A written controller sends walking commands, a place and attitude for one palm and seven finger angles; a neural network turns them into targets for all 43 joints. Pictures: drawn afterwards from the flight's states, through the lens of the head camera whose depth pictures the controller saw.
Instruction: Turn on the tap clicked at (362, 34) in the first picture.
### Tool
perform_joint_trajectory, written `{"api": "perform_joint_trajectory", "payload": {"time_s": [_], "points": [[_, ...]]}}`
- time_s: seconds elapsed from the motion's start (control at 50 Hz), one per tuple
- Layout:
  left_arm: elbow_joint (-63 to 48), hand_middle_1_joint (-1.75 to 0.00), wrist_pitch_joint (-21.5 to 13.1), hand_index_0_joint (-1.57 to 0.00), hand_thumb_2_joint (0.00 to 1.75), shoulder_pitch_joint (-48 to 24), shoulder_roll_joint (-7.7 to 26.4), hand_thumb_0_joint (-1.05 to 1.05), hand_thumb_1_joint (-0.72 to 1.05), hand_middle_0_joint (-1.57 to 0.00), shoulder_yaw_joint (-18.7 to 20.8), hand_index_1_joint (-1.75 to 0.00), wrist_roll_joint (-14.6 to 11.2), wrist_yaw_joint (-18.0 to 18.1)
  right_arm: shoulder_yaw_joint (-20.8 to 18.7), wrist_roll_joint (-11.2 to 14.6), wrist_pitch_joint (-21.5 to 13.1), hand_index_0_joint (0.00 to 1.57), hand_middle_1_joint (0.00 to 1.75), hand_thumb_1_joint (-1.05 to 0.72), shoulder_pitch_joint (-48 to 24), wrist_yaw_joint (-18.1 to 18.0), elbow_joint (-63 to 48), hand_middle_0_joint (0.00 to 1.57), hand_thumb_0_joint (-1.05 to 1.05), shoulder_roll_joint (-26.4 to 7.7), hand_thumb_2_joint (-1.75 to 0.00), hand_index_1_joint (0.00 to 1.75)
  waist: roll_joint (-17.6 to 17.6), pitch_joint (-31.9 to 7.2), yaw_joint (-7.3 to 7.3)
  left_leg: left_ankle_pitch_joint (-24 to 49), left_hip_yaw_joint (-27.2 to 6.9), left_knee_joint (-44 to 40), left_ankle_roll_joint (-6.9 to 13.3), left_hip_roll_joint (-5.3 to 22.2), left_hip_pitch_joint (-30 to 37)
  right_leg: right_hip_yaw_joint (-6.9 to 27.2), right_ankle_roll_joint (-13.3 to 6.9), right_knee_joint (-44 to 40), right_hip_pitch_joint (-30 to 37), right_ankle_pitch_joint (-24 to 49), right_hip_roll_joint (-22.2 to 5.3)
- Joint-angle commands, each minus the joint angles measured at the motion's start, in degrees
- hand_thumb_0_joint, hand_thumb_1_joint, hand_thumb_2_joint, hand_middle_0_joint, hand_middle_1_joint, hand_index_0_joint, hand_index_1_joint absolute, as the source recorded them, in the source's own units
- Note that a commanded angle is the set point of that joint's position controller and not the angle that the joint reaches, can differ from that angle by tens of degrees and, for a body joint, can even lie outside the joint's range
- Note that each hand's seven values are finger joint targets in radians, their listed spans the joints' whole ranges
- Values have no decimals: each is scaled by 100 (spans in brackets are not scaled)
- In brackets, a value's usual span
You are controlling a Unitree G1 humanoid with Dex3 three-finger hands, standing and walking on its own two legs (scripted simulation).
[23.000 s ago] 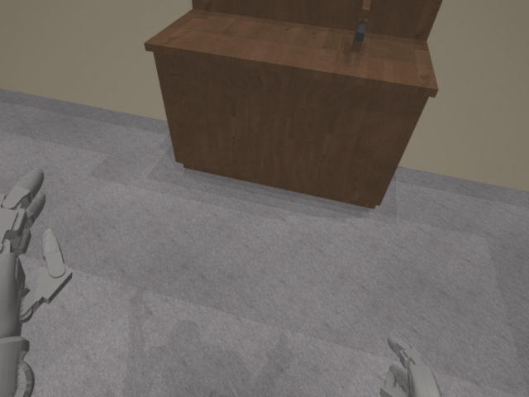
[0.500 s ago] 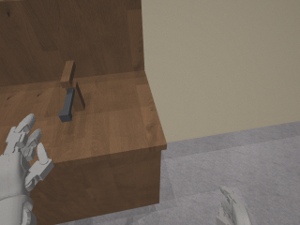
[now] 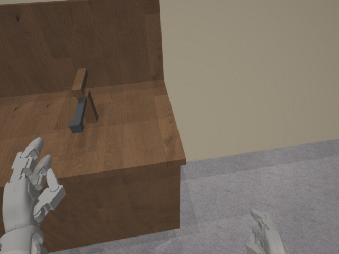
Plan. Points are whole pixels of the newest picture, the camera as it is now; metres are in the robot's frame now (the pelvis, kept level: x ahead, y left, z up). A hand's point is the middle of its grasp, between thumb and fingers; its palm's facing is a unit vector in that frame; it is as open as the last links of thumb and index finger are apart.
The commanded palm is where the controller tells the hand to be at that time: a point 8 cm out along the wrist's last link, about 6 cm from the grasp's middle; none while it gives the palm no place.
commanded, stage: turn the palm inward beside the body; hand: left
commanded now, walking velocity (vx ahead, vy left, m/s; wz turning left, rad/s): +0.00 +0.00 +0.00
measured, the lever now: (76, 126) +0.40 +0.33 +0.09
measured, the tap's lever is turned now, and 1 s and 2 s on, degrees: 0 0 0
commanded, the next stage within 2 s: reach beside the lever's end, fingers flat in 0.40 s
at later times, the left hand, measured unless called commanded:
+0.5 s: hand (78, 177) +0.21 +0.21 +0.14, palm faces +0.48 -0.87 -0.12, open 7.4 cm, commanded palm +0.16 +0.25 +0.15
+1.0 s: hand (69, 164) +0.25 +0.25 +0.13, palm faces +0.50 -0.86 -0.10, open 7.4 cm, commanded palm +0.20 +0.29 +0.13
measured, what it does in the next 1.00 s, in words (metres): stands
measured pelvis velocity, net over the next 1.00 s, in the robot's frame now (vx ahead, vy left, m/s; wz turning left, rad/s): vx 0.02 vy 0.00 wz -0.01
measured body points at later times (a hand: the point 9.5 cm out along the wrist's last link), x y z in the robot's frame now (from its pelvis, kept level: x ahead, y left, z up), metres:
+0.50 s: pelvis +0.03 -0.02 +0.00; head +0.01 -0.05 +0.45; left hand +0.18 +0.25 +0.15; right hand +0.23 -0.23 -0.08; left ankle +0.02 +0.12 -0.72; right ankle +0.01 -0.09 -0.72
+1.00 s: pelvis +0.02 +0.00 +0.00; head +0.01 -0.03 +0.45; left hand +0.21 +0.29 +0.14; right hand +0.20 -0.23 -0.08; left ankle +0.02 +0.12 -0.72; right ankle +0.01 -0.09 -0.72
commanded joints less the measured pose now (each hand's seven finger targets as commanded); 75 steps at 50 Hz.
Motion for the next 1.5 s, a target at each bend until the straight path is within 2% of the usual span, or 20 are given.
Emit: {"api": "perform_joint_trajectory", "payload": {"time_s": [0.0, 0.04, 0.14, 0.2, 0.46, 0.58, 0.76, 0.78, 0.84, 0.88, 0.98, 1.12, 1.16, 1.28, 1.3, 1.32, 1.38, 1.4, 1.42, 1.48], "points": [[-1333, -30, -318, -20, 90, -612, 729, 0, 90, -20, 378, -30, -3, -23, -223, 56, -399, 20, 30, -90, -984, -38, -986, 20, 0, -563, -90, 30, 27, -7, 9, -370, -19, -815, 138, -19, -57, 253, 139, -986, -155, -323, -124], [-1254, -30, -267, -20, 90, -461, 751, 0, 90, -20, 428, -30, -23, -46, -232, 45, -417, 20, 30, -90, -921, -35, -978, 20, 0, -593, -90, 30, -225, -89, 22, 71, 2, -720, 161, -26, -40, 262, 143, -970, -62, 28, -120], [-1251, -30, -244, -20, 90, -370, 772, 0, 90, -20, 533, -30, -87, -106, -266, 33, -416, 20, 30, -90, -820, -11, -982, 20, 0, -602, -90, 30, -417, -293, 43, 746, 84, -563, 167, -42, 55, 267, 183, -850, 114, 912, -140], [-1321, -30, -294, -20, 90, -427, 745, 0, 90, -20, 542, -30, -95, -91, -278, 28, -410, 20, 30, -90, -774, 0, -980, 20, 0, -582, -90, 30, -270, -392, 27, 954, 122, -491, 166, -59, 122, 281, 202, -797, 151, 1235, -161], [-1246, -30, -438, -20, 90, -226, 728, 0, 90, -20, 573, -30, -76, -168, -339, 35, -372, 20, 30, -90, -595, 31, -1003, 20, 0, -597, -90, 30, -447, -613, 34, 1523, 193, -328, 163, -53, 156, 295, 275, -583, 337, 2426, -236], [-852, -30, -342, -20, 90, -740, 913, 0, 90, -20, 781, -30, -86, -149, -338, 85, -273, 20, 30, -90, -653, -47, -912, 20, 0, -609, -90, 30, -448, -213, -15, 1154, 192, -424, 171, -48, 39, 317, 242, -770, 97, 1708, -173], [-431, -30, -565, -20, 90, -1670, 923, 0, 90, -20, 729, -30, -83, -187, -315, 66, -323, 20, 30, -90, -721, -91, -799, 20, 0, -613, -90, 30, -202, -508, -99, 1030, 148, -494, 147, -65, 152, 325, 193, -741, 101, 1397, -159], [-364, -30, -558, -20, 90, -1649, 1048, 0, 90, -20, 859, -30, -59, -175, -321, 71, -320, 20, 30, -90, -722, -100, -771, 20, 0, -616, -90, 30, -16, -526, -53, 1016, 159, -518, 136, -62, 157, 323, 177, -763, 112, 1332, -152], [-12, -30, -507, -20, 90, -1586, 1093, 0, 90, -20, 992, -30, -120, -196, -337, 76, -283, 20, 30, -90, -749, -95, -765, 20, 0, -638, -90, 30, -329, -622, -43, 1046, 172, -538, 131, -55, 76, 333, 193, -763, 221, 1438, -160], [100, -30, -455, -20, 90, -1560, 1175, 0, 90, -20, 1110, -30, -124, -197, -344, 84, -243, 20, 30, -90, -755, -100, -759, 20, 0, -637, -90, 30, -298, -646, 14, 1093, 179, -588, 118, -51, 84, 299, 177, -768, 272, 1439, -137], [182, -29, -482, -20, 90, -1848, 1193, 0, 90, -20, 1142, -29, -109, -150, -360, 100, -209, 20, 30, -90, -775, -84, -745, 20, 0, -641, -90, 30, -76, -620, -19, 1171, 161, -648, 73, -18, 166, 240, 139, -743, 191, 1381, -108], [402, -27, -768, -19, 90, -2722, 1056, 0, 90, -19, 787, -27, 37, -81, -346, 79, -245, 20, 30, -90, -782, -85, -681, 20, 0, -684, -90, 30, -15, -447, -210, 787, 46, -714, 41, 23, 198, 206, 106, -722, -142, 812, -78], [634, -27, -785, -19, 90, -2744, 1156, 0, 90, -19, 893, -27, 46, -85, -362, 77, -231, 20, 30, -90, -790, -96, -666, 20, 0, -714, -90, 30, -167, -530, -185, 769, 50, -714, 46, 23, 157, 205, 101, -718, -106, 803, -73], [1133, -25, -701, -18, 90, -3305, 1361, 0, 90, -18, 1069, -25, 86, -80, -345, 94, -123, 20, 30, -90, -825, -140, -612, 20, 0, -711, -90, 30, 38, -666, -161, 650, 46, -783, 15, 23, 156, 215, 82, -754, -60, 685, -63], [1205, -25, -698, -18, 90, -3432, 1213, 0, 90, -18, 934, -25, 71, -90, -334, 79, -124, 20, 30, -90, -835, -134, -632, 20, 0, -711, -90, 30, -59, -718, -201, 754, 50, -765, 19, 11, 185, 206, 89, -727, -37, 819, -75], [1370, -25, -693, -18, 90, -3331, 1432, 0, 90, -18, 1201, -25, 50, -79, -363, 77, -107, 20, 30, -90, -784, -129, -615, 20, 0, -721, -90, 30, -87, -851, -131, 857, 63, -750, 6, 21, 177, 208, 81, -704, 46, 923, -63], [1609, -24, -699, -18, 90, -3337, 1674, 0, 90, -18, 1450, -24, 62, -106, -374, 75, -25, 20, 30, -90, -735, -125, -593, 20, 0, -736, -90, 30, -43, -955, -80, 1081, 128, -698, 13, 10, 126, 243, 86, -683, 173, 1197, -65], [1716, -24, -707, -18, 90, -3488, 1507, 0, 90, -18, 1297, -24, 39, -141, -355, 86, -2, 20, 30, -90, -743, -113, -611, 20, 0, -718, -90, 30, -130, -894, -151, 1070, 114, -707, 14, 15, 92, 223, 94, -671, 133, 1211, -73], [1878, -23, -718, -18, 90, -3616, 1604, 0, 90, -18, 1385, -23, 26, -167, -366, 93, 11, 20, 30, -90, -722, -116, -595, 20, 0, -739, -90, 30, -234, -851, -173, 1040, 116, -694, 27, 23, 67, 220, 100, -673, 75, 1186, -57], [1894, -22, -847, -18, 90, -3936, 1721, 0, 90, -18, 1433, -22, 49, -236, -383, 97, 20, 20, 30, -90, -681, -123, -587, 20, 0, -753, -90, 30, 89, -852, -183, 1060, 137, -668, 28, 33, 122, 245, 85, -667, 19, 1184, -51]]}}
